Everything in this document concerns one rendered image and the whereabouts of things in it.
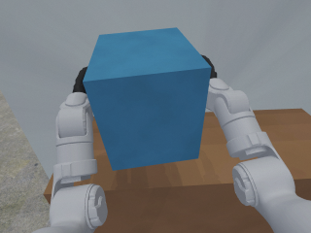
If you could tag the pedestal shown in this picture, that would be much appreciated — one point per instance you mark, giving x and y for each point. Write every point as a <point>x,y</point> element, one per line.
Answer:
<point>197,195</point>

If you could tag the robot right forearm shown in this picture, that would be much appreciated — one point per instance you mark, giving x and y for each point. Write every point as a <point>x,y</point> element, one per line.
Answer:
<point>238,122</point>

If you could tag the carton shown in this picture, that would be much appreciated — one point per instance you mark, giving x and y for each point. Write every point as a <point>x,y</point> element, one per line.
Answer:
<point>148,93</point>

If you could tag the robot left upper arm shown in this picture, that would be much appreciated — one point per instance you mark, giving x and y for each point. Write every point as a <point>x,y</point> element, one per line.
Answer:
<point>77,209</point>

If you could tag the robot left forearm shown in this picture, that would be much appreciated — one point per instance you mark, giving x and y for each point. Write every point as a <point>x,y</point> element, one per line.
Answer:
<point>74,143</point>

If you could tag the left robot hand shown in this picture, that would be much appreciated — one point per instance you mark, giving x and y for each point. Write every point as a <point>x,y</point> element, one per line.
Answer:
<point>79,86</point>

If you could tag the right robot hand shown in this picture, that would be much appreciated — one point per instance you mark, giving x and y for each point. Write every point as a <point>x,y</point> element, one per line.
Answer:
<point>213,74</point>

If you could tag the robot right upper arm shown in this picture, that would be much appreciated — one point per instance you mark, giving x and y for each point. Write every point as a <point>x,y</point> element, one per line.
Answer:
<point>266,184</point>

